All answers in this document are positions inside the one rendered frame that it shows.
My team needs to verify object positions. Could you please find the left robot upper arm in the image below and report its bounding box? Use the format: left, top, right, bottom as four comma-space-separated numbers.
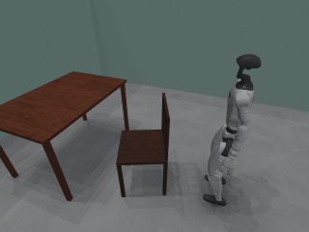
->
235, 91, 251, 132

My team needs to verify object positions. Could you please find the left robot forearm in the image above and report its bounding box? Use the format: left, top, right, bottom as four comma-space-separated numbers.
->
228, 126, 248, 160

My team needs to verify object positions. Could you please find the left robot thigh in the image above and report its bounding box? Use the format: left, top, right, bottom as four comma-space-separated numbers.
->
208, 139, 234, 179

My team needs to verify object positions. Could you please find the humanoid robot torso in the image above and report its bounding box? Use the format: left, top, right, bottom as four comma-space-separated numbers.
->
221, 83, 254, 142

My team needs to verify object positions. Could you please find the chair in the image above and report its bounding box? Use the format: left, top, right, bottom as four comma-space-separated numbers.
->
116, 93, 170, 197

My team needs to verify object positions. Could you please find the table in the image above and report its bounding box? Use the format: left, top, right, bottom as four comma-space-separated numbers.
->
0, 72, 129, 202

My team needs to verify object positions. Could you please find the left robot hand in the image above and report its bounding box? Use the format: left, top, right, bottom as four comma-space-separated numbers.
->
219, 156, 237, 175

